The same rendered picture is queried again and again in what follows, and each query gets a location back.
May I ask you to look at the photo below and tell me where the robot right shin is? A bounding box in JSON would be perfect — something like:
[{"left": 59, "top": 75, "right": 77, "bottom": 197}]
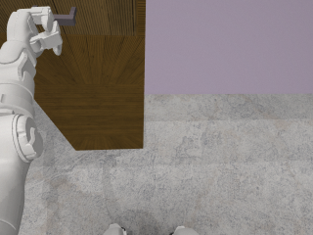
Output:
[{"left": 173, "top": 226, "right": 185, "bottom": 234}]

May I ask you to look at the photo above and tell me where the robot left hand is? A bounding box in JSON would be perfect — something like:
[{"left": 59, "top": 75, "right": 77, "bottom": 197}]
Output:
[{"left": 7, "top": 6, "right": 63, "bottom": 58}]

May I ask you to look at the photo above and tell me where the cabinet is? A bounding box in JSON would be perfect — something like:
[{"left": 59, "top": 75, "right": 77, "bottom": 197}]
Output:
[{"left": 0, "top": 0, "right": 146, "bottom": 151}]

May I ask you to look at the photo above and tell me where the drawer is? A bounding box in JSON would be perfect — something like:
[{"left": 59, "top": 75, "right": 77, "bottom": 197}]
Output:
[{"left": 0, "top": 0, "right": 137, "bottom": 36}]

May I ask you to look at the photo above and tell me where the robot shin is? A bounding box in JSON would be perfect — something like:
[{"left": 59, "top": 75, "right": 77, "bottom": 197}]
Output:
[
  {"left": 109, "top": 223, "right": 122, "bottom": 229},
  {"left": 173, "top": 226, "right": 185, "bottom": 234}
]

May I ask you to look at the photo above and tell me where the robot left shin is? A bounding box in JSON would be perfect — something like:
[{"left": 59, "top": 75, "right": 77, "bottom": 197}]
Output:
[{"left": 109, "top": 223, "right": 122, "bottom": 229}]

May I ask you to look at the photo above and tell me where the robot left upper arm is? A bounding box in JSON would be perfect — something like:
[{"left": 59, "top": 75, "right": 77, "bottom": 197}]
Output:
[{"left": 0, "top": 114, "right": 44, "bottom": 235}]

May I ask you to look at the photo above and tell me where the left robot forearm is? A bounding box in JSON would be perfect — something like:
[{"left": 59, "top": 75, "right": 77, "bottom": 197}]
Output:
[{"left": 0, "top": 40, "right": 37, "bottom": 120}]

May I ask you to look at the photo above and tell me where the handle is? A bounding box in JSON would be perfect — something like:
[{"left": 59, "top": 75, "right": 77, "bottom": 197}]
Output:
[{"left": 32, "top": 5, "right": 77, "bottom": 26}]

